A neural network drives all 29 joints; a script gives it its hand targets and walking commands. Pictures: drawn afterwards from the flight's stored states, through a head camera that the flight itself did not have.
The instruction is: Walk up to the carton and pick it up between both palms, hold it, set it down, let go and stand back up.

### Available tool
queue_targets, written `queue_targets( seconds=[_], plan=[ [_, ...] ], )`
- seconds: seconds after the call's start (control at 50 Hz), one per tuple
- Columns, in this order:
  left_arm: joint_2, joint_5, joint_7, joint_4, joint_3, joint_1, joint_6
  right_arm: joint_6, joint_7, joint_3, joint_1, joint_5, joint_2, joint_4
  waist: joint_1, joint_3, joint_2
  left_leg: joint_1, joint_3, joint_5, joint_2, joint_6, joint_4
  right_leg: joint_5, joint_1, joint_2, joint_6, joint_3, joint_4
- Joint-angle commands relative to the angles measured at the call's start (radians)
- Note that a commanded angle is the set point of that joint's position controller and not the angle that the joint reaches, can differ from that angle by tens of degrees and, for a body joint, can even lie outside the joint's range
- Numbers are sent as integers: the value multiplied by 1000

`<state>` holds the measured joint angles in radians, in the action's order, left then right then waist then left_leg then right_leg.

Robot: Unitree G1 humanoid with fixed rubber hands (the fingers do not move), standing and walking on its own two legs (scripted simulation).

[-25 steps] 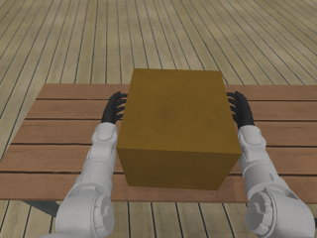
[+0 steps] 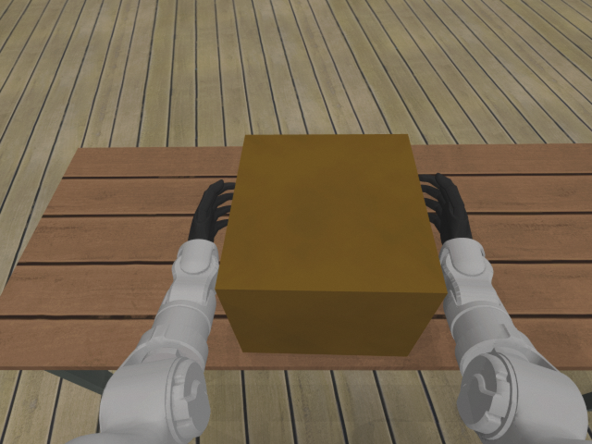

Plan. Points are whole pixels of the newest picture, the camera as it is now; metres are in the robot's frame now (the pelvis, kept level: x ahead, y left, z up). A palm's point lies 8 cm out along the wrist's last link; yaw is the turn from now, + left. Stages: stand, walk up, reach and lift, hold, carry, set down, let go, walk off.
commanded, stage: set down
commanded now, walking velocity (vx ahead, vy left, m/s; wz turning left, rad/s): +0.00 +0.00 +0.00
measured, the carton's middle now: (324, 243) +0.41 +0.00 -0.02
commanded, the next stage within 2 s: none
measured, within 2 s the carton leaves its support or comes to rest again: rests again in 0.06 s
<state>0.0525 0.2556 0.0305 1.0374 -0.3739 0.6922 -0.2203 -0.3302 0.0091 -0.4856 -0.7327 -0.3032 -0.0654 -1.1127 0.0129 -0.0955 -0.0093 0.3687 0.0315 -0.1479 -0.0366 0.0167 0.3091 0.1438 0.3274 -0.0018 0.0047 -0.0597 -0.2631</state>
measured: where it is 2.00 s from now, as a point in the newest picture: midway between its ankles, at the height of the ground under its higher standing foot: outside the picture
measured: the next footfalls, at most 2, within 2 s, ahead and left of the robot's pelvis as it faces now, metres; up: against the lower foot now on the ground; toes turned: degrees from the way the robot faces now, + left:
none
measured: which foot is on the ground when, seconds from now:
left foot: down 0.00-1.00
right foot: down 0.00-1.00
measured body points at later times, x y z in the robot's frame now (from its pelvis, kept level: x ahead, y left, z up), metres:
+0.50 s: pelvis +0.00 +0.00 +0.00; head +0.07 +0.01 +0.44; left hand +0.41 +0.18 +0.02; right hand +0.42 -0.17 +0.04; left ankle -0.01 +0.13 -0.75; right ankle -0.02 -0.11 -0.75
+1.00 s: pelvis +0.00 +0.00 +0.00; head +0.08 +0.01 +0.44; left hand +0.41 +0.18 +0.02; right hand +0.41 -0.18 +0.03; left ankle -0.01 +0.12 -0.75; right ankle -0.02 -0.11 -0.75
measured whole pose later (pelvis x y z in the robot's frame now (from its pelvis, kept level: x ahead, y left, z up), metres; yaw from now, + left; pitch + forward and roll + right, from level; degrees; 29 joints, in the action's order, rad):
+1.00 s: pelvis +0.00 +0.00 +0.00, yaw +0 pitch +14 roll +0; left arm 0.03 0.34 0.01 1.05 -0.46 0.71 -0.33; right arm -0.42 0.04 -0.57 -0.71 -0.38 -0.04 -1.07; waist 0.01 -0.07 -0.01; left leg 0.41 0.04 -0.13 -0.03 0.01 0.30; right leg 0.14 0.37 -0.01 0.00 -0.07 -0.27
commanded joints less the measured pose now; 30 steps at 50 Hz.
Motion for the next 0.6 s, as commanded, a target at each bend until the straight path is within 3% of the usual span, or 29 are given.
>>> queue_targets(
  seconds=[0.0,0.26,0.58],
  plan=[
    [-530,19,-66,-88,209,580,-81,-71,109,236,-483,-57,520,30,-1,-482,12,-160,61,361,22,39,35,-395,-254,8,-24,-25,-62],
    [-510,47,-73,-5,171,532,-125,-90,106,212,-444,-90,520,-25,-6,-434,-12,-100,62,304,23,26,23,-372,-243,3,-27,-19,-63],
    [-492,90,-73,19,122,476,-124,-90,114,162,-402,-121,500,-31,-4,-373,-21,-101,60,244,21,13,6,-271,-186,1,-24,-23,-39]
  ],
)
